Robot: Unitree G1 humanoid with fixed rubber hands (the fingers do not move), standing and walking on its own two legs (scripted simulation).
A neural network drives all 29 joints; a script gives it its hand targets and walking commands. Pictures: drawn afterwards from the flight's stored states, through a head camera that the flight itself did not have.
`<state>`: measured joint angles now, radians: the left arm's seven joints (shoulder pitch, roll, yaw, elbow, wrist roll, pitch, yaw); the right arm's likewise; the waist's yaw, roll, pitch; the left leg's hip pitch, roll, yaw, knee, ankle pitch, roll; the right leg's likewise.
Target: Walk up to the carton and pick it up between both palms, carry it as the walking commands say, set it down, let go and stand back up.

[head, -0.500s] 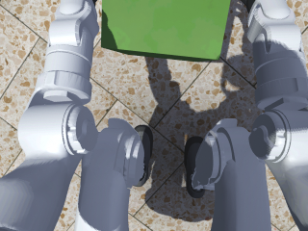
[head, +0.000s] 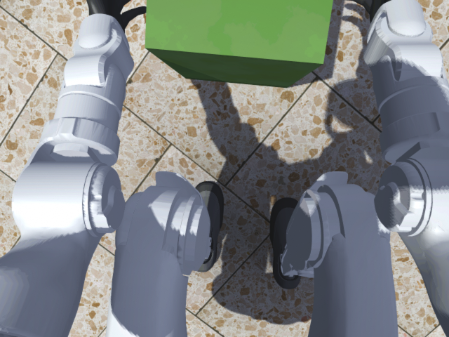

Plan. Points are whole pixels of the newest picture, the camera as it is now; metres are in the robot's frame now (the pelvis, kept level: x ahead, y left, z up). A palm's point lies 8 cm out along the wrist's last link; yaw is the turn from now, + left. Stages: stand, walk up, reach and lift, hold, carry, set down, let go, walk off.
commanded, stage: set down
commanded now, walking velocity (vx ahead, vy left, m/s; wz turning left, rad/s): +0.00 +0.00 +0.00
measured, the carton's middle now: (241, 6) +0.57 +0.02 -0.22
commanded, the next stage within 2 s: let go in 1.34 s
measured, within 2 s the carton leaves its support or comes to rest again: neither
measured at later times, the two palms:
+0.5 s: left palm out of the picture +0.53 +0.20 -0.05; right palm out of the picture +0.55 -0.18 -0.04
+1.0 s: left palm out of the picture +0.53 +0.20 +0.09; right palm out of the picture +0.56 -0.18 +0.10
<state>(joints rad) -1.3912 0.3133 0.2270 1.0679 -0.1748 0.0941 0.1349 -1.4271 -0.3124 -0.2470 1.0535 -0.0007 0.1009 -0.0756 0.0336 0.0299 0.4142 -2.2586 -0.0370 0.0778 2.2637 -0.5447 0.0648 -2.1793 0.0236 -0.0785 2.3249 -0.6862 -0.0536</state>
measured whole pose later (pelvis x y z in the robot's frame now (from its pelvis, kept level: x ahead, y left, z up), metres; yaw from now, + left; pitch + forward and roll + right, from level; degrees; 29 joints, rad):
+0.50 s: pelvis -0.03 +0.00 +0.06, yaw -1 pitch +27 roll -1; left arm -1.39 0.36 0.20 0.72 -0.23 0.32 0.19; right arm -1.48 -0.37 -0.22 0.82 0.08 0.32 -0.09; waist 0.03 0.01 0.52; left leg -2.04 -0.04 0.04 2.05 -0.49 0.05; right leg -1.98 0.05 -0.07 2.10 -0.59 -0.05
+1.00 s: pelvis -0.03 -0.01 +0.19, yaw -1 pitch +27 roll -1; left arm -1.37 0.38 0.20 0.59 -0.23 0.43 0.18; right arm -1.49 -0.40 -0.22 0.71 0.08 0.43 -0.06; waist 0.03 0.00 0.52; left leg -1.69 -0.05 0.00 1.63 -0.41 0.03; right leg -1.65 0.06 -0.05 1.66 -0.50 -0.05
